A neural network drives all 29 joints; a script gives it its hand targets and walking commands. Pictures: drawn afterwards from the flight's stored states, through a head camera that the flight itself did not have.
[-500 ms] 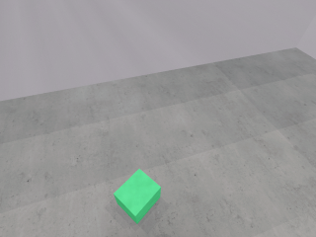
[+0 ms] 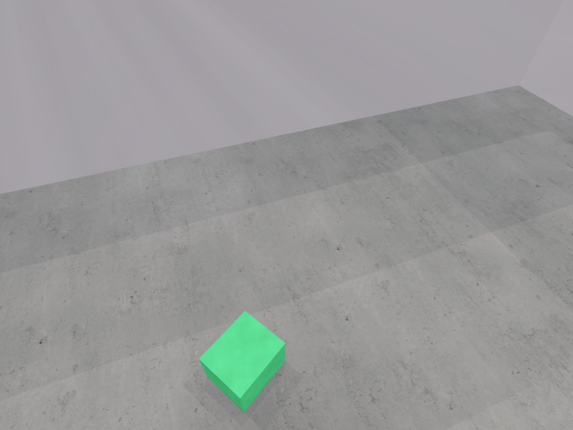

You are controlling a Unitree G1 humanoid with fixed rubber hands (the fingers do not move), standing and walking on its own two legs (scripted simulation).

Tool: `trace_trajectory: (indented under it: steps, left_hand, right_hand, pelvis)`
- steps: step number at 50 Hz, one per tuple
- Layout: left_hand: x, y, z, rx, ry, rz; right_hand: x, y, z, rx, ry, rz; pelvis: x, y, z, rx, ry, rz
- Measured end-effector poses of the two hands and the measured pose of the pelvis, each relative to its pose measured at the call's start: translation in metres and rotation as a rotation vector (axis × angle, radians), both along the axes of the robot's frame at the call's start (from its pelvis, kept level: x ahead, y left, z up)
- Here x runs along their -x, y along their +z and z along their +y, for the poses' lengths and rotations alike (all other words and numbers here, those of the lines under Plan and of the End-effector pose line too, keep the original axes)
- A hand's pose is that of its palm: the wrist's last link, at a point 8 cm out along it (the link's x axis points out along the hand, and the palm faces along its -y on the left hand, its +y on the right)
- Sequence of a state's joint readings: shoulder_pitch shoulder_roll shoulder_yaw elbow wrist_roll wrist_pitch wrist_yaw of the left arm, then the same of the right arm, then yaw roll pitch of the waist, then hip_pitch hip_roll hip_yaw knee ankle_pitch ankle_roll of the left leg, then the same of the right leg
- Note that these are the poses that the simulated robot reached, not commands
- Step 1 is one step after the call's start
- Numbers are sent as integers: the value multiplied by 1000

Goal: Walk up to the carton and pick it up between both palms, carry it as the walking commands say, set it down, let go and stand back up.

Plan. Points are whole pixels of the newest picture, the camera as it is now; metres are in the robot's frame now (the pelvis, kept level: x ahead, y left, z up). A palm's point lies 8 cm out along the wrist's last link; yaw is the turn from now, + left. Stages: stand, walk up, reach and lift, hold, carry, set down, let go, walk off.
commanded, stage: walk up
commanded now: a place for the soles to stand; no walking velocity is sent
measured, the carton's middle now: (244, 360) +0.46 +0.13 -0.69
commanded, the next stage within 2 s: none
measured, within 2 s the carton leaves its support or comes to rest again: neither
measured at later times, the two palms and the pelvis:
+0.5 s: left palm out of the picture +0.00 +0.19 -0.17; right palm (487, 422) +0.17 -0.31 -0.13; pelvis +0.05 -0.07 -0.03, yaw +18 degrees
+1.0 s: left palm out of the picture +0.05 +0.07 -0.12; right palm (493, 333) +0.31 -0.38 -0.14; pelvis +0.09 -0.19 -0.02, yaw +36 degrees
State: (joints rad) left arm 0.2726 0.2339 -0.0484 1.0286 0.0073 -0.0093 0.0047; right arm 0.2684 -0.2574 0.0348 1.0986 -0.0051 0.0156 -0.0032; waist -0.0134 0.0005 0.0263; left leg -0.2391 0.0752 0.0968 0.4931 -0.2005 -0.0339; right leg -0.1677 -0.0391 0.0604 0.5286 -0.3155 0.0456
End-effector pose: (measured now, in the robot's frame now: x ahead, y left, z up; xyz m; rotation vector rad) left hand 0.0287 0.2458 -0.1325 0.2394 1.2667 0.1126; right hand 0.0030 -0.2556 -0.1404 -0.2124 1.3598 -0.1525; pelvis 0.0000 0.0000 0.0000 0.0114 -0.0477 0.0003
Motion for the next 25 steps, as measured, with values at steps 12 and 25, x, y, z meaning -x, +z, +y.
trace_trajectory:
  steps: [12, 25]
  left_hand:
    - [-12, 0, 2, -54, 117, -95]
    - [25, -35, -60, 15, 293, 28]
  right_hand:
    - [-7, 5, -53, 73, 34, 27]
    - [-164, 6, -53, 99, 311, -186]
  pelvis:
    - [-12, -12, -44, -12, 115, 28]
    - [-53, -28, -69, -3, 307, 2]
